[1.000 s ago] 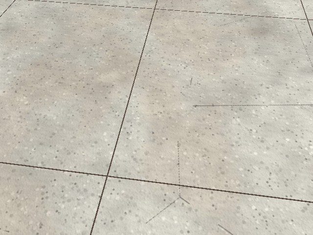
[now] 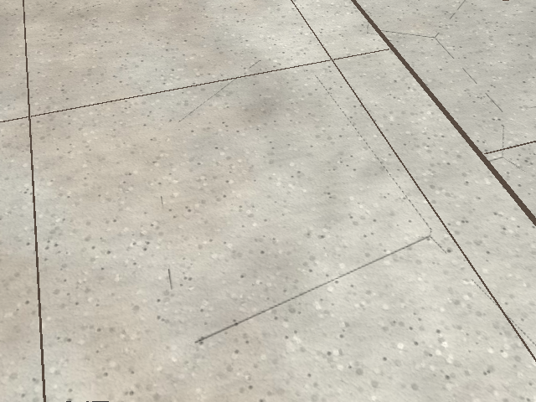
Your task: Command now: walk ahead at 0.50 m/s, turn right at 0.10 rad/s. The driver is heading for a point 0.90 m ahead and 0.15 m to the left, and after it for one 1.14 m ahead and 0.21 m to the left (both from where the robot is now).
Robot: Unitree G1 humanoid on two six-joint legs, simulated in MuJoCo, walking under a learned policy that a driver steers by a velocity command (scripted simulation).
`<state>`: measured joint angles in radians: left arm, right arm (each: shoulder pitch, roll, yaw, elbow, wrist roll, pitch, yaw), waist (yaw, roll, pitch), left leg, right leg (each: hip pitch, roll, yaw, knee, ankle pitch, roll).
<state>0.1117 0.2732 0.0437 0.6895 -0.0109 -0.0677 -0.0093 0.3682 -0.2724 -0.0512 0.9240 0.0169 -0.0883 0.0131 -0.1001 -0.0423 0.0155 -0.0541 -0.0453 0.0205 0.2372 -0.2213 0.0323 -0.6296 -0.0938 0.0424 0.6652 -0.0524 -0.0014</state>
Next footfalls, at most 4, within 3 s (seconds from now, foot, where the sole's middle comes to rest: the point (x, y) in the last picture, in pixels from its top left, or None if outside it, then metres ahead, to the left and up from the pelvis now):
0.14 right None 0.25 -0.14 -0.78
0.68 left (206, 385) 0.53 0.12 -0.78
1.16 right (243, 267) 0.86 0.00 -0.78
1.56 left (151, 275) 0.86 0.26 -0.78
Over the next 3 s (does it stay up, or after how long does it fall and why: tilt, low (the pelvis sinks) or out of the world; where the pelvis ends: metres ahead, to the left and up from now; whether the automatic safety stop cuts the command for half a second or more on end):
stays up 0.99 0.21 -0.02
